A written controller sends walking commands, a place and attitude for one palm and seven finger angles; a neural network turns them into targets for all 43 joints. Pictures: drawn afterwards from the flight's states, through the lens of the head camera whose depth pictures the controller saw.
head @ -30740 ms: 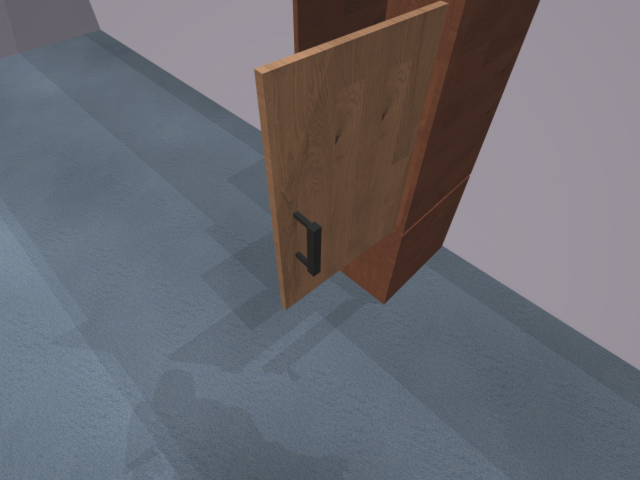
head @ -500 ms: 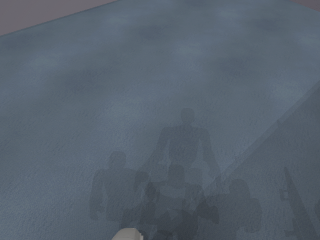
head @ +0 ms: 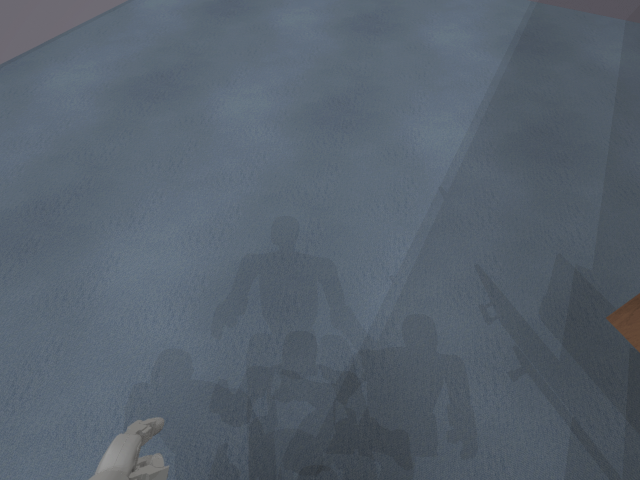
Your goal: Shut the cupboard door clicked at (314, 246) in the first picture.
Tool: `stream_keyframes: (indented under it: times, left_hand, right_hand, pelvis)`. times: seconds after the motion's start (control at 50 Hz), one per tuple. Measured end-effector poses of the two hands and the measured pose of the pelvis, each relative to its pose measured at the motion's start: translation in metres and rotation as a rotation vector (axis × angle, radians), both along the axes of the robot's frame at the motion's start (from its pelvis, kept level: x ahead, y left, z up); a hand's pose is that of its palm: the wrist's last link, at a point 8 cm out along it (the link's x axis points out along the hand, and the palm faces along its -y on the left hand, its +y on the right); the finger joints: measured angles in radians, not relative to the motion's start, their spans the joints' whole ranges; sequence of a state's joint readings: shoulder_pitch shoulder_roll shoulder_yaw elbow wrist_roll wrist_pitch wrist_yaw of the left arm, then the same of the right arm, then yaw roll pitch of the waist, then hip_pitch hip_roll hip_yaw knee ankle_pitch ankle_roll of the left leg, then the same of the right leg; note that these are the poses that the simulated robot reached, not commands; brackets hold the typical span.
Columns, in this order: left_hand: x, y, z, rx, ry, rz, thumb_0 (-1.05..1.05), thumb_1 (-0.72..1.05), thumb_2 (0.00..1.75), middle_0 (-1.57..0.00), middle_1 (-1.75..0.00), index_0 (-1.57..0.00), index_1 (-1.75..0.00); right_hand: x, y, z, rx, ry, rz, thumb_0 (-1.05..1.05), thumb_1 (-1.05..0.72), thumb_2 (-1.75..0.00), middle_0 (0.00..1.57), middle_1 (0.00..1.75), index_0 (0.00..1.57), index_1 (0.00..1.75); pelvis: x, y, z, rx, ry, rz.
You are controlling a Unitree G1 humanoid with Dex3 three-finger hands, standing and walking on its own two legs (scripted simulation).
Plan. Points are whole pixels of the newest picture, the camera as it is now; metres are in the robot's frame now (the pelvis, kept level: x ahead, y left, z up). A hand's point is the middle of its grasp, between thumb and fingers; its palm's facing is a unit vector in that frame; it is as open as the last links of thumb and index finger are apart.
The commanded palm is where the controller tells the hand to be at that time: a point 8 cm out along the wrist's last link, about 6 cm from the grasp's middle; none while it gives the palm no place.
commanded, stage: turn to face it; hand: left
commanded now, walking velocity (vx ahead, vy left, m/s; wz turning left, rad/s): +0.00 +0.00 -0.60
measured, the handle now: out of the picture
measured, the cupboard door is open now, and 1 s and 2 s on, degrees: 53 53 53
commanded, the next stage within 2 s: take the last steps up to it in 1.78 s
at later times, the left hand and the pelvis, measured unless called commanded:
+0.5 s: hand (181, 469) +0.15 +0.21 -0.16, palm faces -0.25 -0.95 -0.18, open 7.4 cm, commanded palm none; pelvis +0.01 +0.03 +0.02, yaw -17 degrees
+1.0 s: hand (243, 445) +0.18 +0.12 -0.15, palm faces -0.53 -0.82 -0.22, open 7.4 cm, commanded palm none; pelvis +0.01 +0.00 +0.01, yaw -34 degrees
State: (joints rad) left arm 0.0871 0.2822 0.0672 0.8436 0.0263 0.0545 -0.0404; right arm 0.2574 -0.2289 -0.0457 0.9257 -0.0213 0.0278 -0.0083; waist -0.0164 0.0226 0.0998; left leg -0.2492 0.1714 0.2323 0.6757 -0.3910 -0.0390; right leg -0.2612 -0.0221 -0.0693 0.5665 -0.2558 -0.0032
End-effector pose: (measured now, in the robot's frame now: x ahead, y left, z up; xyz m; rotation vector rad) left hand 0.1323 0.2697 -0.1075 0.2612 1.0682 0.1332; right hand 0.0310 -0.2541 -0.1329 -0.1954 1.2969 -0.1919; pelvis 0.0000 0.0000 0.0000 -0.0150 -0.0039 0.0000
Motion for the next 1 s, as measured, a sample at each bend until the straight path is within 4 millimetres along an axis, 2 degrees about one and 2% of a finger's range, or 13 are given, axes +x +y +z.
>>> stream_keyframes:
  times: [0.06,0.18,0.28,0.34,0.44,0.52,0.6,0.68,0.74,0.88,1.0]
  left_hand:
    - [0.004,-0.016,0.000,0.005,0.002,-0.039,0.00,0.91,0.90,-0.20,-0.29,-0.20,-0.30]
    - [-0.006,-0.033,-0.006,-0.029,0.085,-0.083,0.00,0.91,0.90,-0.20,-0.29,-0.20,-0.30]
    - [-0.008,-0.027,-0.022,-0.071,0.128,-0.104,0.01,0.91,0.90,-0.20,-0.29,-0.20,-0.30]
    - [-0.003,-0.017,-0.035,-0.088,0.150,-0.115,0.01,0.91,0.90,-0.20,-0.30,-0.20,-0.30]
    - [0.012,-0.011,-0.027,-0.084,0.173,-0.166,0.01,0.91,0.90,-0.20,-0.29,-0.20,-0.30]
    - [0.028,-0.017,-0.017,-0.070,0.163,-0.217,0.01,0.91,0.90,-0.20,-0.29,-0.20,-0.30]
    - [0.048,-0.035,-0.011,-0.041,0.142,-0.292,0.01,0.91,0.90,-0.20,-0.29,-0.20,-0.30]
    - [0.068,-0.063,-0.008,-0.002,0.085,-0.372,0.01,0.91,0.90,-0.20,-0.29,-0.20,-0.30]
    - [0.071,-0.079,-0.005,0.020,0.059,-0.409,0.01,0.91,0.90,-0.20,-0.29,-0.20,-0.30]
    - [0.062,-0.098,-0.001,0.021,0.121,-0.469,0.00,0.91,0.90,-0.20,-0.29,-0.20,-0.30]
    - [0.071,-0.102,-0.013,-0.011,0.158,-0.513,0.01,0.91,0.90,-0.20,-0.29,-0.20,-0.30]
  right_hand:
    - [-0.006,-0.013,-0.006,-0.013,0.018,-0.048,0.00,-0.91,-0.90,0.20,0.30,0.20,0.30]
    - [0.002,-0.017,0.012,-0.037,-0.045,-0.091,0.01,-0.91,-0.90,0.20,0.30,0.20,0.30]
    - [0.009,-0.006,0.024,-0.072,-0.100,-0.115,0.00,-0.91,-0.90,0.20,0.30,0.20,0.30]
    - [0.006,0.004,0.027,-0.099,-0.124,-0.128,0.00,-0.91,-0.90,0.20,0.30,0.20,0.30]
    - [-0.017,0.021,0.037,-0.092,-0.092,-0.170,0.00,-0.91,-0.90,0.20,0.30,0.20,0.30]
    - [-0.038,0.025,0.036,-0.070,-0.065,-0.231,0.00,-0.91,-0.90,0.20,0.30,0.20,0.30]
    - [-0.063,0.020,0.025,-0.041,-0.049,-0.309,0.00,-0.90,-0.90,0.20,0.30,0.20,0.30]
    - [-0.091,0.006,0.001,-0.007,-0.033,-0.387,0.00,-0.90,-0.90,0.20,0.30,0.20,0.30]
    - [-0.105,-0.006,-0.009,-0.004,-0.003,-0.434,0.00,-0.91,-0.90,0.20,0.30,0.20,0.30]
    - [-0.103,-0.020,0.012,-0.032,-0.061,-0.495,0.01,-0.91,-0.90,0.20,0.30,0.20,0.30]
    - [-0.091,-0.019,0.025,-0.076,-0.105,-0.530,0.00,-0.91,-0.90,0.20,0.30,0.20,0.30]
  pelvis:
    - [-0.002,-0.002,-0.001,-0.009,-0.005,-0.031]
    - [-0.002,0.002,0.008,0.010,0.005,-0.094]
    - [0.002,0.015,0.006,0.008,0.015,-0.151]
    - [0.004,0.025,0.000,0.004,0.019,-0.190]
    - [0.006,0.028,0.011,-0.019,0.009,-0.256]
    - [0.006,0.026,0.017,-0.030,0.007,-0.308]
    - [0.004,0.018,0.014,-0.024,0.004,-0.363]
    - [0.000,0.002,0.000,0.005,0.002,-0.411]
    - [-0.005,-0.003,-0.003,-0.002,-0.001,-0.439]
    - [-0.005,-0.008,0.012,0.024,0.006,-0.519]
    - [0.006,-0.002,0.012,0.021,0.020,-0.586]
